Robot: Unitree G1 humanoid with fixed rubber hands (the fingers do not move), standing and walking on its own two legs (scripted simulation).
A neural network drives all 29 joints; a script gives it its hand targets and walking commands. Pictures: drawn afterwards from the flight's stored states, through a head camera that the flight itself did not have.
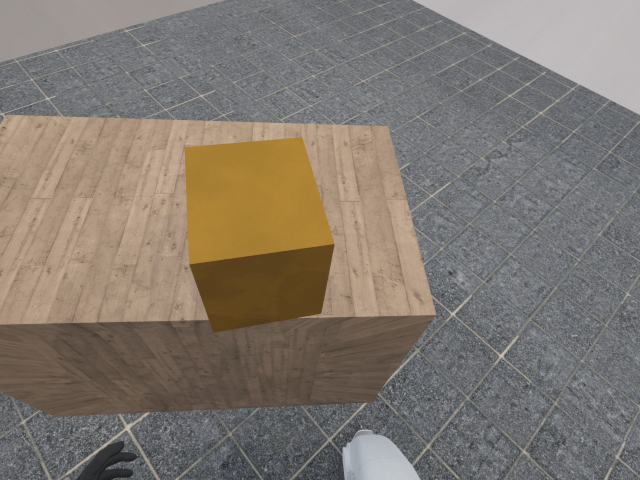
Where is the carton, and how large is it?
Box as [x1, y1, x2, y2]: [185, 137, 334, 332]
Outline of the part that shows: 301,137 185,147 189,264 213,332 316,314 321,312 334,243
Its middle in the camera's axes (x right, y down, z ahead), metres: -0.10 -0.01 +0.62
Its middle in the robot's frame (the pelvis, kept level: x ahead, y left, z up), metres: +0.47 +0.06 -0.04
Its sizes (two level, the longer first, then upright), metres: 0.211 0.180 0.206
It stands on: a pedestal, 0.61 m high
